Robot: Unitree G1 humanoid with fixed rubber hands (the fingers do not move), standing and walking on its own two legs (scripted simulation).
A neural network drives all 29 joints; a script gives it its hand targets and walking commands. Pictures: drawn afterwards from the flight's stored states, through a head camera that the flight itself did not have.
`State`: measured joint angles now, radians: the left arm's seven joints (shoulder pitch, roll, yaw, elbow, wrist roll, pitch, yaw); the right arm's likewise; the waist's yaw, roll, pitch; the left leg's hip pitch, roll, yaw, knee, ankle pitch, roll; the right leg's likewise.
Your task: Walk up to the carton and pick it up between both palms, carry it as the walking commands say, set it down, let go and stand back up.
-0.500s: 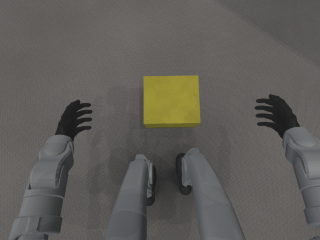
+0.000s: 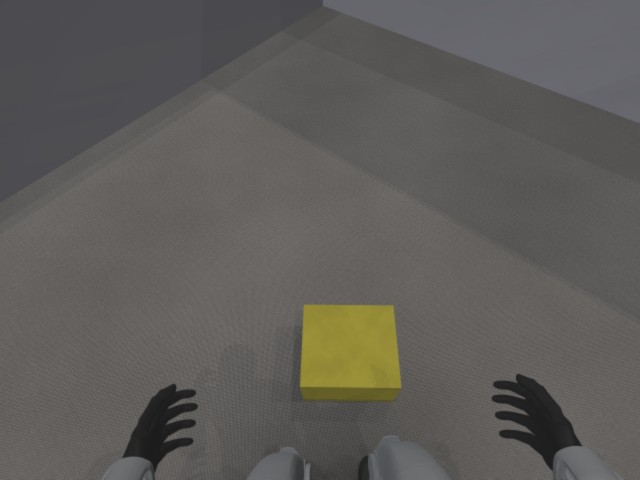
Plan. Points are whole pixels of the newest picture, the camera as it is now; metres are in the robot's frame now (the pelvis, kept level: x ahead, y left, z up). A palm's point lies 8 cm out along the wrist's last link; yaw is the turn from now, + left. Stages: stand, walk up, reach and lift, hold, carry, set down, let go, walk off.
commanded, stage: let go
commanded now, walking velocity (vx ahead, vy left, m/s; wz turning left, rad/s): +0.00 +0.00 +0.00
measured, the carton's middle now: (348, 353) +0.48 -0.06 -0.66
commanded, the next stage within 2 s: stand in 0.42 s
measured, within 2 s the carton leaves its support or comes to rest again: neither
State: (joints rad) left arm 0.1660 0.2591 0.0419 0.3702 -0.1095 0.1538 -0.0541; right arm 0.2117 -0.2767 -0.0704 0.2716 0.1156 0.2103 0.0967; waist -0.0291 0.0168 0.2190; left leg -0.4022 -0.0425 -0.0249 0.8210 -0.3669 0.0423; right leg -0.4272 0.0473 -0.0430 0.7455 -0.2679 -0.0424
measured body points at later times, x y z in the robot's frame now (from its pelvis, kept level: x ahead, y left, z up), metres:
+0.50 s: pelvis +0.03 +0.00 +0.01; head +0.06 +0.00 +0.46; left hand +0.19 +0.25 -0.08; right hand +0.19 -0.26 -0.06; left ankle +0.05 +0.09 -0.70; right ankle +0.08 -0.10 -0.70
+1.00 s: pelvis +0.05 +0.00 +0.01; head -0.01 +0.01 +0.46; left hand +0.20 +0.26 -0.07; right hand +0.22 -0.27 -0.03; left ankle +0.05 +0.09 -0.70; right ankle +0.08 -0.10 -0.70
